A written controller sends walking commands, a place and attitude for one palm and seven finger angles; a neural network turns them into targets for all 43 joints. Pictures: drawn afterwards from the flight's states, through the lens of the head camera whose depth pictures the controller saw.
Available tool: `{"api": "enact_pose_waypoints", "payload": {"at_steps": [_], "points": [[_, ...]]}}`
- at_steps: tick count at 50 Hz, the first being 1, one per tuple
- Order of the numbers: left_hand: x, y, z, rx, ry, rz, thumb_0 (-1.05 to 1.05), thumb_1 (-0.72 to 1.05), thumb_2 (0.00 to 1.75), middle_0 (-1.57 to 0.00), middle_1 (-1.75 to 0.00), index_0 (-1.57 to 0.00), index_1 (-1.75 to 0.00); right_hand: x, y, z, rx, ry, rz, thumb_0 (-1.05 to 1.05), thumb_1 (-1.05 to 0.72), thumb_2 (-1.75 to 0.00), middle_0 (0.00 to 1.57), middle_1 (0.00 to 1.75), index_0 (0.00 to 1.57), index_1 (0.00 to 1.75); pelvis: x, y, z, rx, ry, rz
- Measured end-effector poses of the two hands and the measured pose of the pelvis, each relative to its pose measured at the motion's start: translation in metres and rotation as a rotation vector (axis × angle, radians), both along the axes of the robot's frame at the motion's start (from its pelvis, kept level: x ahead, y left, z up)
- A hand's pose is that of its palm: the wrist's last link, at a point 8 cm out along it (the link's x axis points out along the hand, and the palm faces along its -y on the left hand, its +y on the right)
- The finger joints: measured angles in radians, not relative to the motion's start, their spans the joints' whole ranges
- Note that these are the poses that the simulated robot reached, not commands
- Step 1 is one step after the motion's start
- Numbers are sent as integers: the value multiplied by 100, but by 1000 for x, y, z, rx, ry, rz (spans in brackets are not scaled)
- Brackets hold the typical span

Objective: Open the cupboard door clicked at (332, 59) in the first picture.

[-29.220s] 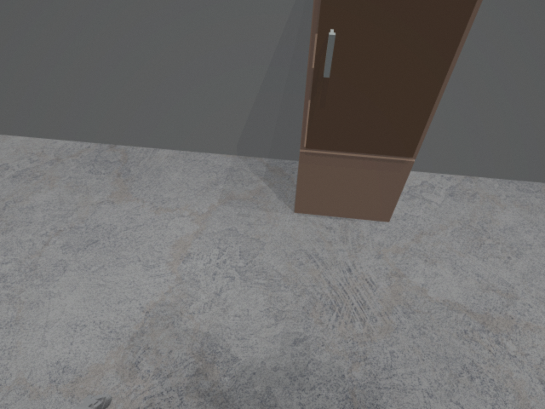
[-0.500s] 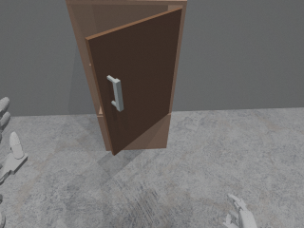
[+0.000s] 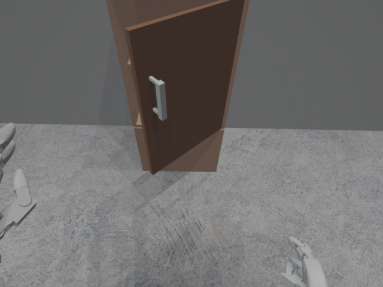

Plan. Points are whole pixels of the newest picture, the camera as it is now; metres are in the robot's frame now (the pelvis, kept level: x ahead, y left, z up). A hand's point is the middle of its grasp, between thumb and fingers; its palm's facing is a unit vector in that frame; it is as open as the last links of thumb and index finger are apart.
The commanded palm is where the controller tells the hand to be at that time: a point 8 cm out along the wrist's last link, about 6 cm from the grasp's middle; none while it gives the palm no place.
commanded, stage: stop stepping back and stand still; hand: left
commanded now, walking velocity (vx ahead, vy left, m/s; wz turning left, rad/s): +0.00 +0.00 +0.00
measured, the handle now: (157, 98) +0.60 +0.14 +0.05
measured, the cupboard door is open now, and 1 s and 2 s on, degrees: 42 42 42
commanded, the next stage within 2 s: let the arm hang, fingers relaxed in 0.56 s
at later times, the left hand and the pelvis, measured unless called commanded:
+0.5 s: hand out of the picture +0.16 +0.30 +0.17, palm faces +0.46 -0.75 -0.47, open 7.5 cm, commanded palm +0.10 +0.34 +0.18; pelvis -0.02 +0.04 +0.00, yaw +2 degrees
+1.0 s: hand out of the picture +0.03 +0.20 -0.18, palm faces +0.02 -0.98 -0.18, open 7.2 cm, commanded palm none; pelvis -0.02 +0.02 -0.01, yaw +4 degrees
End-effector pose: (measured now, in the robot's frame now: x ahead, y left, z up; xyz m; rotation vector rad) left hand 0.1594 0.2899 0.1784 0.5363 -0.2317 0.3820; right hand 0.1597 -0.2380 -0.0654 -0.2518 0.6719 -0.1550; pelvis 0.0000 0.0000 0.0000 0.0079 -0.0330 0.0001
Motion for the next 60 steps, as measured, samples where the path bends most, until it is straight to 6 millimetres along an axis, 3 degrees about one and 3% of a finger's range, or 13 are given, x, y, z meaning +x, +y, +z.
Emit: {"api": "enact_pose_waypoints", "payload": {"at_steps": [6, 15, 20, 27, 33, 35, 39, 42, 46, 48, 50, 55, 60], "points": [[-21, 17, 19, 65, -45, -1, 1, 88, 90, -21, -30, -21, -30, -3, 18, 7, 29, -56, 14, 1, -91, -90, 20, 30, 20, 30, -12, 11, 1, -14, 0, -1], [-37, 50, -19, -64, 59, 105, 1, 88, 90, -21, -30, -21, -30, -39, 43, -8, 23, 62, 30, 1, -91, -90, 20, 30, 20, 30, -25, 31, 4, -22, 7, 15], [-37, 49, -14, -41, 28, 80, 1, 88, 90, -21, -30, -21, -30, -51, 53, -13, 17, 99, 48, 1, -91, -90, 20, 30, 20, 30, -27, 34, 2, -3, -4, 43], [-42, 49, 12, 55, -28, 60, 1, 88, 90, -21, -30, -21, -30, -41, 59, -16, 47, 75, 54, 2, -91, -90, 20, 30, 21, 30, -22, 37, 2, -13, 2, 39], [-36, 57, -4, 3, 27, 99, 1, 88, 90, -21, -30, -21, -30, -24, 55, -14, 45, 54, 51, 1, -91, -90, 20, 30, 20, 30, -18, 38, 3, -19, 19, 31], [-25, 61, -36, -28, 145, 88, 0, 89, 90, -20, -30, -20, -30, -19, 51, -22, 48, 72, 87, 1, -91, -90, 20, 30, 20, 30, -20, 40, 0, -20, 35, 49], [-18, 57, -157, -219, 643, 114, 0, 90, 90, -20, -30, -19, -30, -22, 34, -47, 41, 189, 87, 1, -91, -90, 20, 30, 20, 30, -24, 42, -7, -2, 47, 52], [-47, 29, -237, -337, 984, 111, 0, 90, 90, -20, -30, -19, -30, -37, 21, -56, 29, 266, 53, 1, -91, -90, 20, 30, 20, 30, -26, 38, -10, 12, 42, 42], [-101, -21, -301, -487, 1282, 88, 1, 90, 90, -20, -30, -19, -30, -71, 2, -59, -9, 403, 11, 1, -91, -90, 20, 30, 20, 30, -26, 29, -9, 14, 29, 46], [-125, -39, -318, -555, 1367, 99, 1, 91, 90, -20, -30, -20, -30, -91, -6, -58, -31, 481, -9, 1, -91, -90, 20, 30, 20, 30, -25, 24, -8, 10, 24, 54], [-141, -39, -325, -586, 1402, 148, 0, 95, 90, -21, -30, -20, -30, -109, -11, -57, -49, 557, -21, 1, -91, -90, 20, 30, 20, 30, -24, 20, -6, 5, 19, 63], [-168, -26, -324, -590, 1470, 228, 0, 95, 90, -21, -30, -20, -30, -139, -17, -59, -53, 679, -45, 1, -91, -90, 20, 30, 20, 30, -20, 15, -2, -7, 14, 72], [-175, -5, -310, -550, 1489, 309, 0, 93, 90, -20, -30, -20, -30, -146, -12, -68, -15, 713, -47, 1, -91, -90, 20, 30, 20, 30, -15, 15, 2, -8, 12, 71]]}}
